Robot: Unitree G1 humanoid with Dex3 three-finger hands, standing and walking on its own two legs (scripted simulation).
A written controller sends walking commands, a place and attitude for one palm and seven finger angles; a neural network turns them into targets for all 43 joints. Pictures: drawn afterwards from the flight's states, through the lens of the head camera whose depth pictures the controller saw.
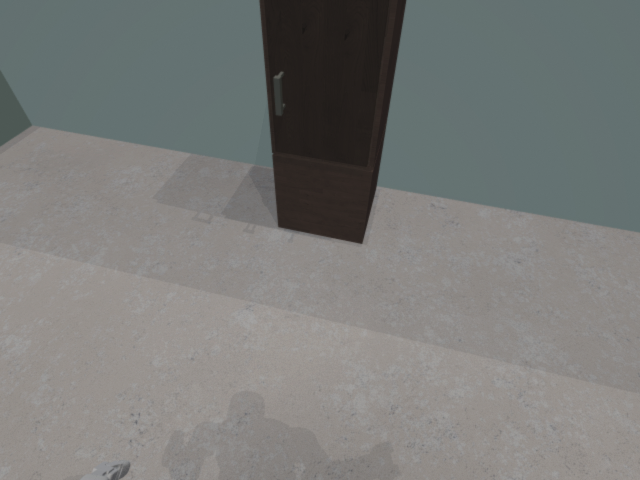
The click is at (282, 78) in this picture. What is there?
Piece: cupboard door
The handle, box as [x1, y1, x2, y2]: [273, 72, 285, 115]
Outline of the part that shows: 283,72 280,72 277,76 275,75 273,78 276,114 278,115 282,114 282,110 285,106 282,103 281,96 281,77 283,75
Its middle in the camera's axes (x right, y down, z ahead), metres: -0.13 -0.46 +1.24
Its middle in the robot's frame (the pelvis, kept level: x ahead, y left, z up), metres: +1.22 +0.19 -0.10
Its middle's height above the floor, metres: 0.67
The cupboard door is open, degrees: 0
